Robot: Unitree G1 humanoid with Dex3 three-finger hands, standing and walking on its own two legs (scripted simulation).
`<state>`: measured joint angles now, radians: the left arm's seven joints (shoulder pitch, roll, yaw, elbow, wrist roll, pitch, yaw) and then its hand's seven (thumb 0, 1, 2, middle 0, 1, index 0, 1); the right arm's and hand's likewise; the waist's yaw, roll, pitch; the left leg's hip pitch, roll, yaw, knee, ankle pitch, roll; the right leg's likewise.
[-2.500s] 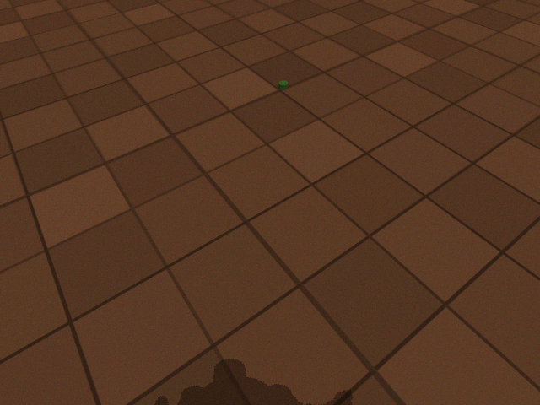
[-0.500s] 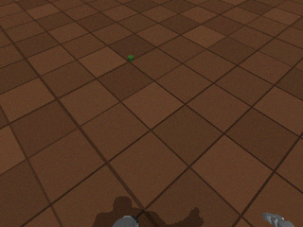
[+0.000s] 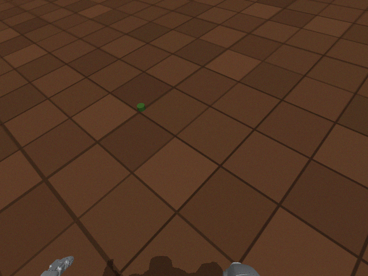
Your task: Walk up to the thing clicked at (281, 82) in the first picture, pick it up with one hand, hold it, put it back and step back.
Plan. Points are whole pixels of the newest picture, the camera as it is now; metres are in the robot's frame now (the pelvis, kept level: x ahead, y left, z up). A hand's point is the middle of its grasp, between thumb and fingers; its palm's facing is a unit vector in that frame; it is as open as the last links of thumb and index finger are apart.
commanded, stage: walk up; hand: left
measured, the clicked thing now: (141, 107) +1.45 +0.39 -0.73
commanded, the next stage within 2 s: none
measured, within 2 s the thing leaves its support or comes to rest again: neither
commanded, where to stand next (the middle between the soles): +0.99 +0.14 m, yaw -2 degrees
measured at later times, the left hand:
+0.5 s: hand (61, 225) +0.29 +0.37 -0.14, palm faces -0.04 -0.93 -0.35, open 7.3 cm
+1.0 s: hand (93, 137) +0.58 +0.33 -0.10, palm faces -0.04 -0.92 -0.39, open 7.3 cm
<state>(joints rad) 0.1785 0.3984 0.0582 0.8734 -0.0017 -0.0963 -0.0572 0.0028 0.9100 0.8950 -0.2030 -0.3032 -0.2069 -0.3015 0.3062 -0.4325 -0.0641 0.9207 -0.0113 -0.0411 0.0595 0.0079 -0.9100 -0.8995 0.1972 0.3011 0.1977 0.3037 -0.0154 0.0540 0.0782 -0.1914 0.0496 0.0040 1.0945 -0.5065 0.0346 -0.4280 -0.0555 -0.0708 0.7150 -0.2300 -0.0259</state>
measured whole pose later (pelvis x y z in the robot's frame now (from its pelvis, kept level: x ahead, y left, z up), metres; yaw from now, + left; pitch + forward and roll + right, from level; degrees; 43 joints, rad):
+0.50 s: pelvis +0.24 +0.09 +0.02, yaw +0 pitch -3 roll -2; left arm 0.29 0.45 0.04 0.95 -0.01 -0.06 -0.03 0.01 0.91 0.90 -0.20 -0.30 -0.21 -0.30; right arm 0.26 -0.39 -0.07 0.88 -0.01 -0.08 0.07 0.00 -0.91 -0.90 0.20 0.30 0.20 0.30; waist -0.02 -0.04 0.06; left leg -0.29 0.05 0.10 0.60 -0.26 0.04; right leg -0.40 -0.04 0.06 1.13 -0.35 -0.05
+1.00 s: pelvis +0.46 +0.08 +0.02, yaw -1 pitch -3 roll +1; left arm 0.18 0.36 0.04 0.85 -0.01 -0.09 -0.03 0.00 0.91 0.89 -0.21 -0.30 -0.21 -0.30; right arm 0.31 -0.39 -0.04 0.87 0.00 -0.04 0.04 0.01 -0.91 -0.90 0.20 0.30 0.20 0.30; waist 0.00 0.03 0.12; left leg -0.30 -0.02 0.00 1.13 -0.46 0.05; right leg -0.31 -0.02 -0.07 0.57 -0.21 -0.05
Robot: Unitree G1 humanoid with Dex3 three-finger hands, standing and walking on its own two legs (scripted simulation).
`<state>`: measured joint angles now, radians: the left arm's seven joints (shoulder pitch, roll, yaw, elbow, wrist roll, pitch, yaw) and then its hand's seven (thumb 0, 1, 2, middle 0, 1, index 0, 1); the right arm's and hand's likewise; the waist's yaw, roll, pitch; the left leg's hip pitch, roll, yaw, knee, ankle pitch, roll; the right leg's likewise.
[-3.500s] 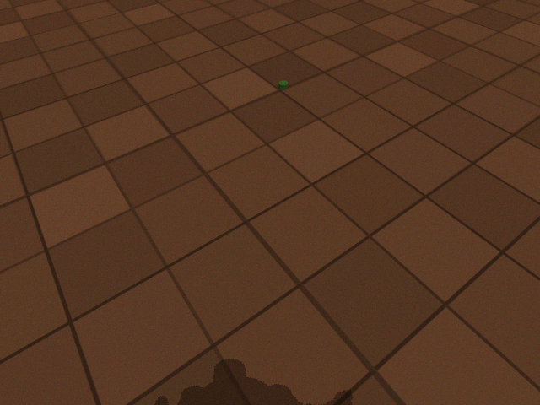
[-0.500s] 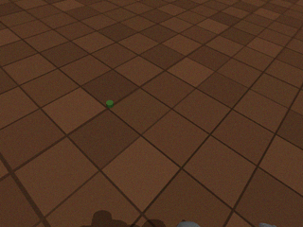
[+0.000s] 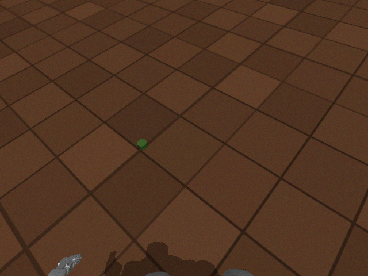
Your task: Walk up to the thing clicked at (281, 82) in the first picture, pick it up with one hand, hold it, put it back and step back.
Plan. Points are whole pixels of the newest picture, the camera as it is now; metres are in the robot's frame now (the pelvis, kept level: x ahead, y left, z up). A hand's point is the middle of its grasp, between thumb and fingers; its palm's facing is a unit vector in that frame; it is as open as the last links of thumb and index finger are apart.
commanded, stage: walk up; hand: left
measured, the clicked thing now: (142, 144) +0.98 +0.34 -0.75
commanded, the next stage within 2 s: none
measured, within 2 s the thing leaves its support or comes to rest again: neither
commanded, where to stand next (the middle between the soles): +0.53 +0.08 m, yaw -1 degrees
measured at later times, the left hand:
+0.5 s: hand (56, 255) +0.20 +0.36 -0.16, palm faces -0.02 -0.94 -0.34, open 7.3 cm
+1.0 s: hand (85, 172) +0.42 +0.32 -0.11, palm faces -0.02 -0.91 -0.41, open 7.3 cm
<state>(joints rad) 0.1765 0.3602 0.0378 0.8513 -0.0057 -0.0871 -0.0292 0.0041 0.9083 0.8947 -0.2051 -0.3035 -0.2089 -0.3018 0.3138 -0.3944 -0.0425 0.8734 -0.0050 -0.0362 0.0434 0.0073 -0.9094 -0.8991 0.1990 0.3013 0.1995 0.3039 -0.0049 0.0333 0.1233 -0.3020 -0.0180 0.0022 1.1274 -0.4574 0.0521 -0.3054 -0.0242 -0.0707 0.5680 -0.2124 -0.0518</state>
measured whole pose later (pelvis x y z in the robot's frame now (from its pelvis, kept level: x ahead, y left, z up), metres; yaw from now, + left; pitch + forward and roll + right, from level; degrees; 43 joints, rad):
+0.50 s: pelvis +0.17 +0.09 +0.00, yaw +1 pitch -3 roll -1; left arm 0.32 0.44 0.04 0.92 0.00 -0.04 -0.03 0.01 0.91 0.90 -0.20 -0.30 -0.21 -0.30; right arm 0.28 -0.37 -0.05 0.85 -0.01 -0.08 0.06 0.00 -0.91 -0.90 0.20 0.30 0.20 0.30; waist 0.00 -0.06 0.10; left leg -0.27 0.03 0.08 0.56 -0.23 0.03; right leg -0.41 -0.03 0.05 1.08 -0.37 -0.04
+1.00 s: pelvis +0.33 +0.06 +0.00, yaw -1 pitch -4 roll +2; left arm 0.25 0.36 0.03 0.85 0.00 -0.09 -0.03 0.00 0.91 0.89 -0.21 -0.30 -0.21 -0.30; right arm 0.31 -0.42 -0.04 0.87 -0.01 -0.02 0.05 0.01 -0.91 -0.90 0.20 0.30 0.20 0.30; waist 0.00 0.06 0.11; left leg -0.39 0.02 0.00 1.07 -0.41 0.04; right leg -0.27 -0.04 -0.05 0.54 -0.20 -0.03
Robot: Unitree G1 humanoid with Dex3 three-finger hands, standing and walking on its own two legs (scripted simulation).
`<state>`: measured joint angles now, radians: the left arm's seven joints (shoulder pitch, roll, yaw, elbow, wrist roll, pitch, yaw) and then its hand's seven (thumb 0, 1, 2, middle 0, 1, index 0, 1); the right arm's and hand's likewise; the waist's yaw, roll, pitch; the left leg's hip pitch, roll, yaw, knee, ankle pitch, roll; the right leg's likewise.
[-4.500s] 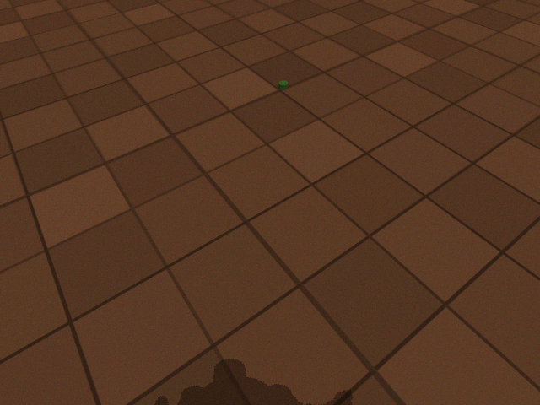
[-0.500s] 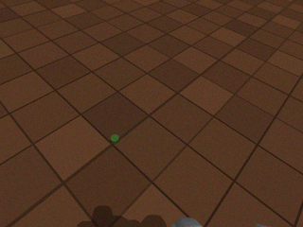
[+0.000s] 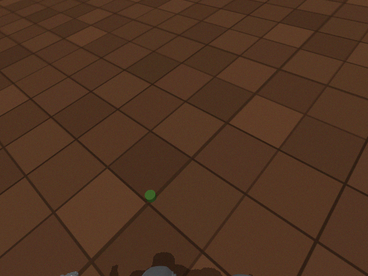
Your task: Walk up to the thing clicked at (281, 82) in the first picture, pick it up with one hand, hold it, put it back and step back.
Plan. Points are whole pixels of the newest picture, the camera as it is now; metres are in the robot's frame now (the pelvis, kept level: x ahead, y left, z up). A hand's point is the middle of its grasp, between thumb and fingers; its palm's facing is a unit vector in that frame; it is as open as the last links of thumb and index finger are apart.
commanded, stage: walk up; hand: left
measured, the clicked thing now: (150, 196) +0.65 +0.29 -0.75
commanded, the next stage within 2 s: stand in 1.82 s
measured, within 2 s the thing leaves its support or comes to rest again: neither
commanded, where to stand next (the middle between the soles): +0.20 +0.02 m, yaw +1 degrees
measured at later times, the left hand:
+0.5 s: hand out of the picture +0.14 +0.33 -0.17, palm faces -0.05 -0.95 -0.32, open 7.3 cm
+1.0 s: hand (89, 245) +0.23 +0.29 -0.14, palm faces -0.03 -0.94 -0.34, open 7.3 cm
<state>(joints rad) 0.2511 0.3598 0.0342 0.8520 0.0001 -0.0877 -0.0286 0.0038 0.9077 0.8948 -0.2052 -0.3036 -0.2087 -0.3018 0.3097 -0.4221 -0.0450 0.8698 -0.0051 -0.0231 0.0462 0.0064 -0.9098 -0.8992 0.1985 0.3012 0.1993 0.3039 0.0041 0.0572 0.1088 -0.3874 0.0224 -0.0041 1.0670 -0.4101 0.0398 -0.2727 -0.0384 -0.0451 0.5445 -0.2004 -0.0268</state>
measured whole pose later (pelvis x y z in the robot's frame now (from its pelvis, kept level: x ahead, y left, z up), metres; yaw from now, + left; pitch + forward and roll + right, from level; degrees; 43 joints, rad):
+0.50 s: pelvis +0.10 +0.06 +0.00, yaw +0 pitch -3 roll -1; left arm 0.28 0.42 0.03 0.92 0.00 0.00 -0.01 0.01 0.91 0.90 -0.20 -0.30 -0.21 -0.30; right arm 0.27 -0.36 -0.03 0.87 -0.02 -0.06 0.03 0.00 -0.91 -0.90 0.20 0.30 0.20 0.30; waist -0.01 -0.07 0.12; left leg -0.30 0.03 0.07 0.55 -0.21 0.04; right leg -0.43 -0.03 0.05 0.95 -0.40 -0.02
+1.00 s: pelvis +0.12 +0.04 +0.00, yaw -1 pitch -3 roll +0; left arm 0.10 0.35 0.00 1.04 0.00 -0.01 -0.01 0.01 0.91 0.90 -0.20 -0.30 -0.21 -0.30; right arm 0.14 -0.35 0.01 1.06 -0.01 -0.03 0.02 0.00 -0.91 -0.90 0.20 0.30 0.20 0.30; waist 0.00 0.00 0.06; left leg -0.22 0.02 0.06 0.49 -0.22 0.00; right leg -0.22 -0.03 -0.02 0.51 -0.23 0.01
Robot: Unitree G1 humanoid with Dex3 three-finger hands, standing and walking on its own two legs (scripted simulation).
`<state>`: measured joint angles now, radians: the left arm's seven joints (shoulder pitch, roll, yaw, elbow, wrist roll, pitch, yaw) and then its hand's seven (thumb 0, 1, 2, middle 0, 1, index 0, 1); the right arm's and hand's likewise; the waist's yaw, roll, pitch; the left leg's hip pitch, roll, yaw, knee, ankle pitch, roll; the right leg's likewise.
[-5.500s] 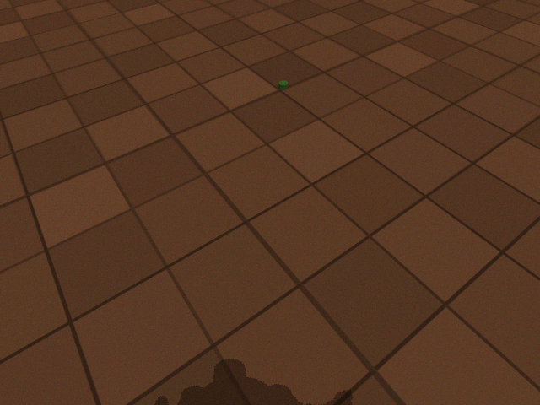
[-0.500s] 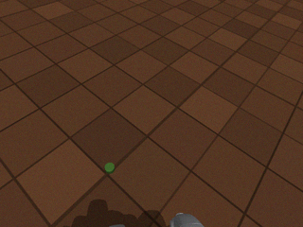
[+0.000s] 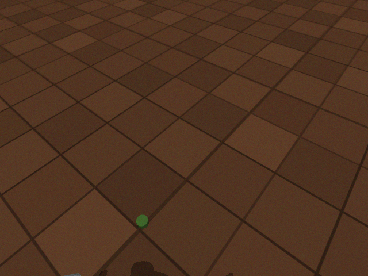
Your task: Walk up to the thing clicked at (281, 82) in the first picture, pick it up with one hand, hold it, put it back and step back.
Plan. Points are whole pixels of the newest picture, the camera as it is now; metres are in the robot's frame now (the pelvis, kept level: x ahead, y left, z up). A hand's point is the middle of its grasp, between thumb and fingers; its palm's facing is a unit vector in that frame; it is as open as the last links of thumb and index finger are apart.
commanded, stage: walk up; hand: left
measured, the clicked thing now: (142, 221) +0.52 +0.26 -0.75
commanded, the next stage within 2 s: stand in 0.82 s
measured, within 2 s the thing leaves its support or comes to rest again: neither
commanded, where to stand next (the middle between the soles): +0.08 -0.02 m, yaw +1 degrees
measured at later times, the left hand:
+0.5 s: hand out of the picture +0.08 +0.25 -0.15, palm faces +0.00 -0.94 -0.33, open 7.3 cm
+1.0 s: hand out of the picture +0.10 +0.25 -0.15, palm faces +0.00 -0.94 -0.33, open 7.3 cm
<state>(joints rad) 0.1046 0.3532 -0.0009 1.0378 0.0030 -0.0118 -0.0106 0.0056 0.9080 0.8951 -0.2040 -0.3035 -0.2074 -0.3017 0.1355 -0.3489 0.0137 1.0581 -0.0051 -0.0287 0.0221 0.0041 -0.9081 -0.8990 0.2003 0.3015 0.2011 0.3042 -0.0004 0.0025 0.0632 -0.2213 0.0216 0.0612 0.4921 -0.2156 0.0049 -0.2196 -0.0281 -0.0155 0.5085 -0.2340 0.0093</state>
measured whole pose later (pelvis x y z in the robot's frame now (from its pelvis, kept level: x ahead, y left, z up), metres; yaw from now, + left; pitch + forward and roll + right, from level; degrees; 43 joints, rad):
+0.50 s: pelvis +0.01 +0.00 +0.01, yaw +1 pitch -3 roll +0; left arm 0.10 0.35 0.01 1.17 0.01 0.00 -0.01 0.01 0.91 0.90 -0.20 -0.30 -0.21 -0.30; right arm 0.10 -0.36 0.00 1.16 -0.01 -0.03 0.01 0.00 -0.91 -0.90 0.20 0.30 0.20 0.30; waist 0.00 0.00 0.05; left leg -0.15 0.02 0.05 0.36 -0.16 0.00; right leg -0.13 -0.02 -0.03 0.34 -0.17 0.01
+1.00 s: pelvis +0.02 +0.00 +0.01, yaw +1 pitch -2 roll +0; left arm 0.08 0.34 0.01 1.16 0.01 -0.01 0.00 0.01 0.91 0.90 -0.20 -0.30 -0.21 -0.30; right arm 0.07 -0.35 0.00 1.15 -0.01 -0.02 0.01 0.00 -0.91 -0.90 0.20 0.30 0.20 0.30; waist 0.00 0.00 0.05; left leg -0.13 0.02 0.04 0.32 -0.15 0.00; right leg -0.11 -0.03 -0.04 0.31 -0.16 0.02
